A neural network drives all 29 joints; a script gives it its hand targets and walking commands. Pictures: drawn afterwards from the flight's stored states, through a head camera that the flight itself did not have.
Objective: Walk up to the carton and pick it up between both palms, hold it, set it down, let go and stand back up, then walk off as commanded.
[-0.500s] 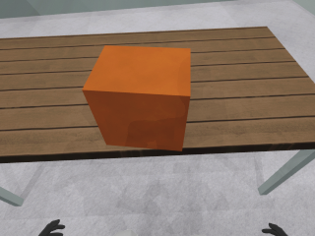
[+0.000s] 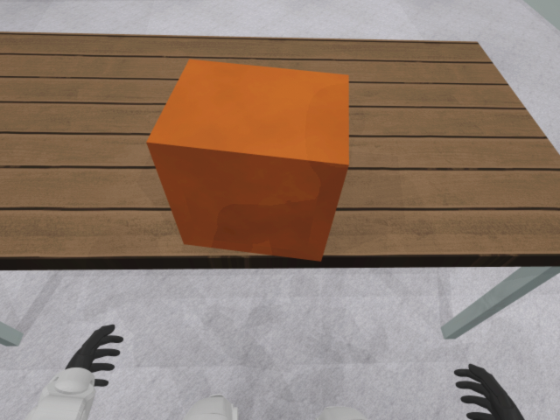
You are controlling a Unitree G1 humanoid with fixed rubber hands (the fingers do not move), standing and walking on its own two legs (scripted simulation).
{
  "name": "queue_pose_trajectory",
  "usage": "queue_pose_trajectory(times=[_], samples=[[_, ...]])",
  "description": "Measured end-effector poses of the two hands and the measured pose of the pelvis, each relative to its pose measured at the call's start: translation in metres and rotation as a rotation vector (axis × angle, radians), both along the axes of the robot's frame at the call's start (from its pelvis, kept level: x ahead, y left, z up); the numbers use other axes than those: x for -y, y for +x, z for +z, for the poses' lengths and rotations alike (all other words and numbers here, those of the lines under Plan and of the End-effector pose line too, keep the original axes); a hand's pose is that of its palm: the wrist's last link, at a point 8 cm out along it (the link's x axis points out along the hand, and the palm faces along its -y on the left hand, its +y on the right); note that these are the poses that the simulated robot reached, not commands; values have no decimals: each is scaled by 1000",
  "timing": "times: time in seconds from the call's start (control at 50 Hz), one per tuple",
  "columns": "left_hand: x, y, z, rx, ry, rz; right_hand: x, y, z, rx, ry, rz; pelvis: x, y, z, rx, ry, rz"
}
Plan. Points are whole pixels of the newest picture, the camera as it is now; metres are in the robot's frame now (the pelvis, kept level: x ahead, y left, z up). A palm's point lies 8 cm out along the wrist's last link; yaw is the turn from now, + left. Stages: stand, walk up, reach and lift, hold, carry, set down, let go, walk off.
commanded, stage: reach and lift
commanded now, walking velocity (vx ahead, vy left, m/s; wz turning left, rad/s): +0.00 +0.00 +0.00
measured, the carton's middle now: (259, 166) +0.49 +0.05 +0.04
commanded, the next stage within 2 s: none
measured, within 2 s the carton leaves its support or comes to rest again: neither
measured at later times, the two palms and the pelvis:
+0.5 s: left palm (51, 418) +0.13 +0.30 -0.04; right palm (464, 408) +0.15 -0.23 -0.04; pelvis -0.03 +0.00 +0.01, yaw +1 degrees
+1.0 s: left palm (44, 383) +0.16 +0.29 +0.00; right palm (451, 391) +0.16 -0.19 +0.01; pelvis -0.03 +0.03 +0.01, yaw +1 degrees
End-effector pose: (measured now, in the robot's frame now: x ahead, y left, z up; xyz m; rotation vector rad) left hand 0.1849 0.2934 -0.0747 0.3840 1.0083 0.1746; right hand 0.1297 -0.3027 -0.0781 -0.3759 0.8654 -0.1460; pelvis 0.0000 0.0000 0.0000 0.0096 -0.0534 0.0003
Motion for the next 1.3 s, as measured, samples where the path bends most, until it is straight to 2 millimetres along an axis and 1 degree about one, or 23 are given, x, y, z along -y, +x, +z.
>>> queue_pose_trajectory(times=[0.06, 0.14, 0.2, 0.36, 0.4, 0.46, 0.58, 0.66, 0.74, 0.82, 0.86, 0.94, 1.0, 1.08, 1.18, 1.24, 1.3], samples=[[3, 8, 3, 48, -21, -5, -4, 2, 6, 41, -4, -13, 1, 1, 1, 22, 1, 0], [4, 4, 7, 75, -39, 3, -15, 6, 13, 86, 16, -12, 3, 1, 4, 57, 3, -1], [2, -7, 9, 80, -43, 16, -25, 10, 17, 122, 35, -6, 3, -2, 6, 80, 4, -1], [-1, -45, 17, 123, -90, 84, -52, 16, 29, 202, 84, 11, 4, -14, 10, 118, 13, 4], [-1, -51, 19, 148, -110, 96, -59, 16, 32, 221, 92, 10, 4, -18, 10, 124, 16, 6], [-1, -55, 26, 190, -141, 100, -69, 16, 37, 249, 100, 0, 1, -23, 10, 133, 19, 11], [-6, -46, 43, 285, -189, 69, -91, 15, 50, 305, 99, -31, -12, -29, 9, 144, 21, 23], [-12, -41, 51, 317, -191, 44, -103, 16, 53, 304, 108, -30, -22, -32, 10, 145, 11, 26], [-12, -41, 62, 343, -161, -4, -114, 16, 52, 299, 145, -11, -27, -35, 13, 142, -20, 10], [-6, -36, 73, 423, -177, -16, -115, 20, 55, 331, 166, -1, -23, -38, 11, 123, -10, 17], [-1, -34, 77, 451, -216, -18, -112, 22, 60, 361, 167, -24, -21, -39, 12, 126, -6, 18], [2, -27, 79, 477, -283, -16, -107, 25, 79, 446, 154, -96, -23, -36, 13, 126, -6, 19], [1, -22, 78, 497, -307, -17, -109, 28, 88, 465, 150, -122, -27, -33, 13, 121, -4, 23], [-7, -17, 78, 543, -332, -3, -120, 36, 97, 462, 145, -120, -33, -27, 13, 112, -2, 28], [-14, -13, 88, 626, -339, 14, -140, 54, 108, 488, 173, -89, -40, -20, 14, 96, -7, 30], [-14, -13, 94, 652, -336, 10, -148, 61, 109, 499, 207, -86, -42, -17, 15, 87, -11, 28], [-10, -15, 98, 660, -342, -3, -149, 64, 109, 510, 227, -97, -43, -14, 16, 83, -13, 28]])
